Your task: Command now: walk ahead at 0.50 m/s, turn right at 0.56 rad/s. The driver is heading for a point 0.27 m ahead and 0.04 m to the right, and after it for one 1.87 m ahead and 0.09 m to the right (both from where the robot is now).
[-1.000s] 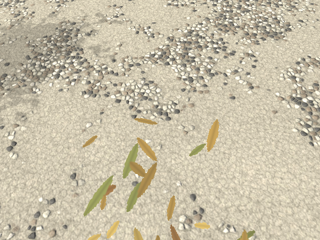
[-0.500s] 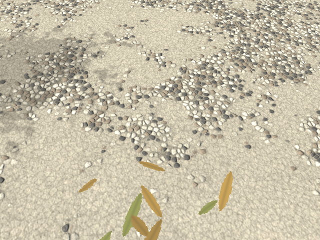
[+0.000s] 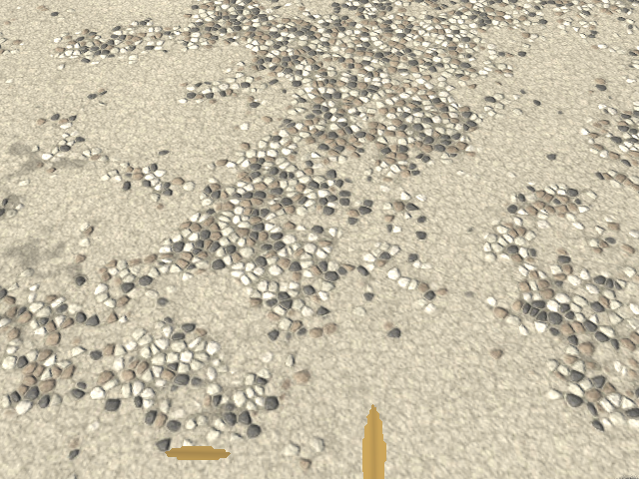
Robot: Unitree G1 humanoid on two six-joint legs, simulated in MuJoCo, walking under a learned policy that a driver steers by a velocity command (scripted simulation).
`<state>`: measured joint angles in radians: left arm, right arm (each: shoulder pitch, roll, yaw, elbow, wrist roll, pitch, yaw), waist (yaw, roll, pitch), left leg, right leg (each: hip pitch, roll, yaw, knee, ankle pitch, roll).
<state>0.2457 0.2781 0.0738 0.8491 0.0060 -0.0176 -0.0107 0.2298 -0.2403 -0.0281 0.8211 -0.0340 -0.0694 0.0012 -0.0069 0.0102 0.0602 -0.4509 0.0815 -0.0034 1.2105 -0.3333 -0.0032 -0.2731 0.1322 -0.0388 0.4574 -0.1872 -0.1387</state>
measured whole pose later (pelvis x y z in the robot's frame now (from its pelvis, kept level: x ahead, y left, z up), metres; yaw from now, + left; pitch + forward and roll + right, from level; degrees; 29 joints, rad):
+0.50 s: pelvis +0.27 +0.04 +0.00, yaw -17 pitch +1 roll +0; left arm 0.31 0.32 0.07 0.81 0.03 -0.03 -0.01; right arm 0.17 -0.26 -0.03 0.74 -0.03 -0.07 -0.01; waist 0.03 -0.04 0.05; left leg -0.32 -0.01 0.05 0.49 -0.18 0.03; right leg -0.38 0.07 0.07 1.12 -0.39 -0.06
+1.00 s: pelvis +0.38 -0.01 +0.01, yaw -20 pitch -1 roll +1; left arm 0.17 0.18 -0.01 0.85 0.02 -0.01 0.03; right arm 0.26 -0.23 -0.02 0.91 -0.01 0.03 -0.02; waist -0.02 0.02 0.04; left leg -0.26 0.01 0.00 0.66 -0.45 0.00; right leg -0.27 0.05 -0.01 0.41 -0.13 -0.06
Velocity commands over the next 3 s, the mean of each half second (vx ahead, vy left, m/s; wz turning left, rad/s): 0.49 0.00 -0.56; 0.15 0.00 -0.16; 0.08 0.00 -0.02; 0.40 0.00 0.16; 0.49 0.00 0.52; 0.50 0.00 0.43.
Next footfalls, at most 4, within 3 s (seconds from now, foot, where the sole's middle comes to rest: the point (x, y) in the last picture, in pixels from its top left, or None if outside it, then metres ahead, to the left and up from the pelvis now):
0.36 left None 0.39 0.11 -0.77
0.80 right None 0.44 -0.12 -0.77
1.08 left None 0.46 0.10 -0.77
2.08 left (367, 324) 0.82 -0.08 -0.77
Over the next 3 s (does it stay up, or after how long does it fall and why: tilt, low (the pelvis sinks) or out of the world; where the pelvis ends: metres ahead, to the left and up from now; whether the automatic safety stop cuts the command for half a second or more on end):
stays up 1.16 -0.13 0.01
